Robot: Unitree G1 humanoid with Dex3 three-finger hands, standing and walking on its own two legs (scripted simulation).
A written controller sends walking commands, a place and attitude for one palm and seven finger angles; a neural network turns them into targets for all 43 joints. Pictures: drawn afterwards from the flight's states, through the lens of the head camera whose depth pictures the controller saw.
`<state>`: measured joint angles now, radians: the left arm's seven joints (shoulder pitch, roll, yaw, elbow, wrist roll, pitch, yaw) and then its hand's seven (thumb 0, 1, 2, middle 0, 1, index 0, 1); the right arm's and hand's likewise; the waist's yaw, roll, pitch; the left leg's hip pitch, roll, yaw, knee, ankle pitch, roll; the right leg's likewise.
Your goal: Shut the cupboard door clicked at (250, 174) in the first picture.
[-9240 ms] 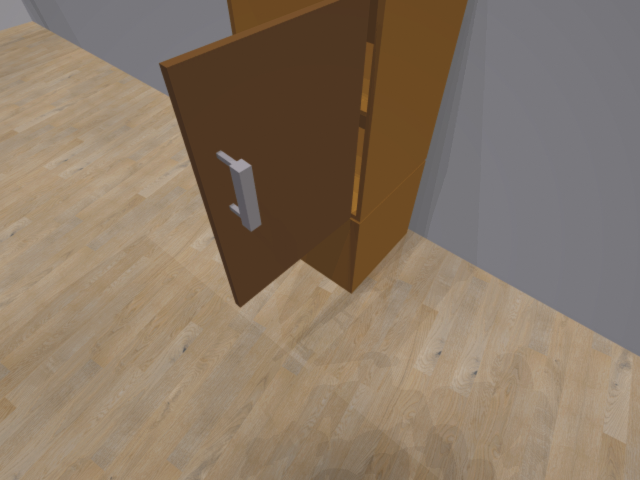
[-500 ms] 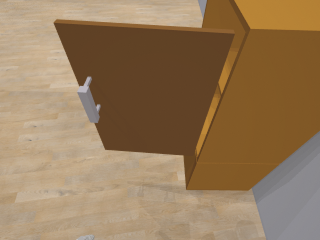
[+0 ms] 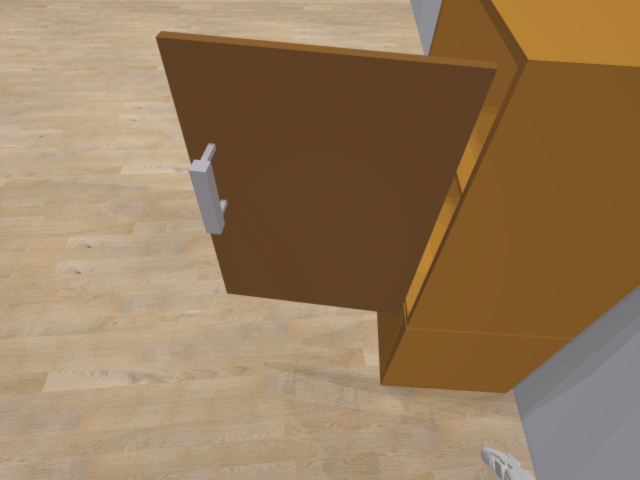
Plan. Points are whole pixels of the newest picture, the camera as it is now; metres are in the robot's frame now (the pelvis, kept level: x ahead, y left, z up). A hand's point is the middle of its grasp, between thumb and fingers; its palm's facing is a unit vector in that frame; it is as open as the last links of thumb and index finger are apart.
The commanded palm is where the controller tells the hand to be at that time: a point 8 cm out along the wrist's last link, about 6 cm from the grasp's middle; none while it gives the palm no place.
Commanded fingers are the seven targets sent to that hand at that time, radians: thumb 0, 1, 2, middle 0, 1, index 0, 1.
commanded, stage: come to a stop and stand still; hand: left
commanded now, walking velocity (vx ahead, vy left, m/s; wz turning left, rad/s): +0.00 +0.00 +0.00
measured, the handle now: (212, 189) +0.51 +0.22 +0.04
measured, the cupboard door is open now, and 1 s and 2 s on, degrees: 86 86 86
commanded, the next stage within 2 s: look again from close up in 0.52 s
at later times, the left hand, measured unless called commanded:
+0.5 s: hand out of the picture +0.03 +0.25 -0.16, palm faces -0.03 -0.97 -0.25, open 7.3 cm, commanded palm none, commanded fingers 0.00 0.90 0.90 -0.20 -0.30 -0.20 -0.30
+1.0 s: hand out of the picture +0.02 +0.23 -0.16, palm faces -0.03 -0.98 -0.20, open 7.3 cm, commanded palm none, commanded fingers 0.00 0.90 0.90 -0.20 -0.30 -0.20 -0.30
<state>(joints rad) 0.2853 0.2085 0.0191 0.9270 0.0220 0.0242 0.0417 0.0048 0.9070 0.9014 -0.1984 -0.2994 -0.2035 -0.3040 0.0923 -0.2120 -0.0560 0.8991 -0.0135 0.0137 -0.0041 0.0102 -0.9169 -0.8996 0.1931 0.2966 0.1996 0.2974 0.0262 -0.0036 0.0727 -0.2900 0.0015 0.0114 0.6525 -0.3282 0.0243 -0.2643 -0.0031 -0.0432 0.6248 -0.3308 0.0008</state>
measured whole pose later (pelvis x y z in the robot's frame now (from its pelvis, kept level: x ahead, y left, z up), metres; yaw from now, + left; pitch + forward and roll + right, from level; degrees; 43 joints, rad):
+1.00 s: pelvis +0.00 +0.04 +0.02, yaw -1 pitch -2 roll +0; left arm 0.26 0.21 -0.02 1.09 0.02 0.00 0.03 0.00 0.91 0.90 -0.20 -0.30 -0.20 -0.30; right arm 0.17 -0.19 -0.01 1.13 0.00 -0.01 0.00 0.01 -0.91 -0.90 0.20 0.30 0.20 0.30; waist 0.00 -0.03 0.05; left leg -0.18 -0.06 0.06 0.41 -0.21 0.08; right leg -0.17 -0.06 0.01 0.40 -0.20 0.06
